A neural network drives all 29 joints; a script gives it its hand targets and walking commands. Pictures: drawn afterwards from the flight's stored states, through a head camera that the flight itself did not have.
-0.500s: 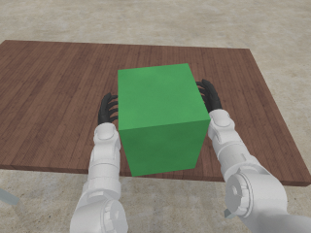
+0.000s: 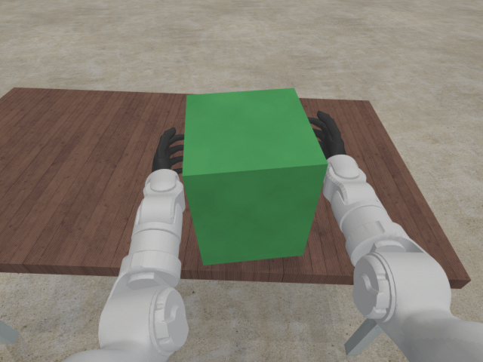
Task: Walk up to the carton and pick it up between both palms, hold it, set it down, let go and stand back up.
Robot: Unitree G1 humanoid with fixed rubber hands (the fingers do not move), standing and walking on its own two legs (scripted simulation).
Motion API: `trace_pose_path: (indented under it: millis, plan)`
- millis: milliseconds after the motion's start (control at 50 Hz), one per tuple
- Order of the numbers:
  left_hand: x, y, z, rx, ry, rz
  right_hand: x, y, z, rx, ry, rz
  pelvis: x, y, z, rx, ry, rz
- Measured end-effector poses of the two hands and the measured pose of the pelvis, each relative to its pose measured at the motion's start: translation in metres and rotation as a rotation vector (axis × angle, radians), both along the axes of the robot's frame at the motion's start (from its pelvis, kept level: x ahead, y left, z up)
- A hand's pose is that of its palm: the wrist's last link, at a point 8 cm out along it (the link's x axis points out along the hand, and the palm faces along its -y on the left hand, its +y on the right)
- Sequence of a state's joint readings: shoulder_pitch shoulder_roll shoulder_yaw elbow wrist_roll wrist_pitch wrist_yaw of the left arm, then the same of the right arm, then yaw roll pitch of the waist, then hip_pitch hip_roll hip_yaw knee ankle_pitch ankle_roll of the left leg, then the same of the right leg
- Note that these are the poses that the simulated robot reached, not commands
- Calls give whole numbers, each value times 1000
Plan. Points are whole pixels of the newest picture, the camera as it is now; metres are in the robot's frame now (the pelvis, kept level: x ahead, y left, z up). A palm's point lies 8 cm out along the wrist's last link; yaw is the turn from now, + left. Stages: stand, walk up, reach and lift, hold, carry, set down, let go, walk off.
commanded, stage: reach and lift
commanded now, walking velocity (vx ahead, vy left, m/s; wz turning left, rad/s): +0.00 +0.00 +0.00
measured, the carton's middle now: (247, 178) +0.42 +0.03 +0.09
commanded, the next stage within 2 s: hold in 1.82 s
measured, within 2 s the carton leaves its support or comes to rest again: neither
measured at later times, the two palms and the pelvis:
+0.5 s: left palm (156, 152) +0.39 +0.18 +0.17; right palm (332, 142) +0.41 -0.11 +0.19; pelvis +0.01 +0.01 +0.00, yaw +2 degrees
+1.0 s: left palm (149, 141) +0.37 +0.18 +0.21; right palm (341, 139) +0.38 -0.11 +0.22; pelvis +0.00 +0.02 +0.00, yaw +2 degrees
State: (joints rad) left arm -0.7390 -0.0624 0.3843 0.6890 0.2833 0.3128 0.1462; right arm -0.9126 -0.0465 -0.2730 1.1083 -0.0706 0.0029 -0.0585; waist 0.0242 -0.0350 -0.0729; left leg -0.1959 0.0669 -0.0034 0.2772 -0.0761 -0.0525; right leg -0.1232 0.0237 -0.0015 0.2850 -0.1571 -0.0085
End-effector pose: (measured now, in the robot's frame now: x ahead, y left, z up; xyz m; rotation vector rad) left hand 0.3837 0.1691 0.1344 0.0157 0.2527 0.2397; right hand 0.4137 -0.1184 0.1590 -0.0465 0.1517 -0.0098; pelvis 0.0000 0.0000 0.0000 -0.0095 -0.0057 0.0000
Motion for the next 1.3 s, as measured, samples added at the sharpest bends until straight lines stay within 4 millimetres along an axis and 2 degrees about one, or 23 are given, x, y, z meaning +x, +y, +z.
trace_pose_path:
  millis: [240, 460, 640, 780, 960, 1140, 1300]
  plan:
    - [2, 6, 13, 16, 1, -13, -2, 5, 4, 34, 4, -17, 7, 7, 0, -1, -35, 11]
    - [5, 8, 38, 33, -35, -28, -1, 7, 28, 63, -31, -35, 13, 11, 0, -2, -78, 25]
    - [2, 7, 49, 38, -41, -44, -8, 6, 35, 83, -36, -52, 17, 13, -1, -3, -101, 35]
    - [-4, 4, 57, 40, -43, -70, -20, 2, 38, 86, -38, -76, 13, 14, -2, -2, -123, 36]
    - [-12, 7, 72, 32, -49, -79, -30, 4, 55, 90, -42, -84, 5, 16, -2, -2, -120, 31]
    - [-12, 11, 88, 20, -62, -89, -32, 9, 77, 87, -55, -92, 2, 18, -2, -3, -111, 28]
    - [-5, 5, 94, 38, -46, -110, -29, 2, 81, 86, -41, -106, 5, 19, -2, -3, -108, 25]
